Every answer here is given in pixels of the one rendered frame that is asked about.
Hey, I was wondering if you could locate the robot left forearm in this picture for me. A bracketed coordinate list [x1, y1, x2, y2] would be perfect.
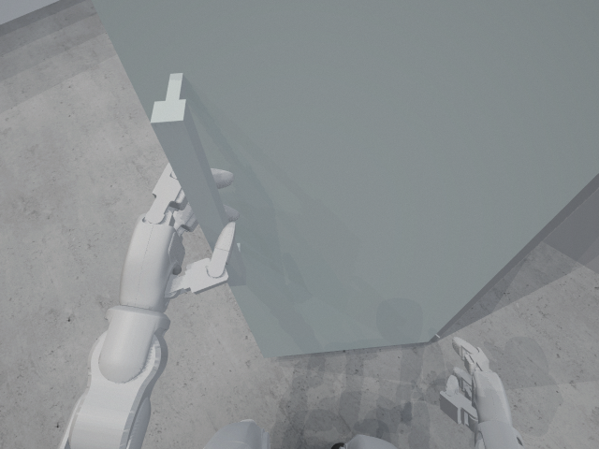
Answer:
[57, 305, 170, 449]

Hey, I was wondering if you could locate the fridge door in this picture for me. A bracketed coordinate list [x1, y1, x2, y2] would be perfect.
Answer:
[92, 0, 599, 358]

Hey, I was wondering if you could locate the robot left hand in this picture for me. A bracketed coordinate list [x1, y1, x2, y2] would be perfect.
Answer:
[119, 163, 240, 313]

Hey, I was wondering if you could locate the robot right forearm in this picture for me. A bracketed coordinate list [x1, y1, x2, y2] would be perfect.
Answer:
[475, 421, 525, 449]

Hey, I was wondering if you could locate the robot right hand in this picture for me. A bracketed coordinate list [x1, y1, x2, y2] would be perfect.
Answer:
[440, 337, 513, 432]

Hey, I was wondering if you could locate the robot left thigh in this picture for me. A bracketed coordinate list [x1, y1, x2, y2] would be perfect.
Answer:
[203, 422, 270, 449]

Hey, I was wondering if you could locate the handle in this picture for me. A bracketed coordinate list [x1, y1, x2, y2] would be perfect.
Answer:
[151, 73, 246, 286]

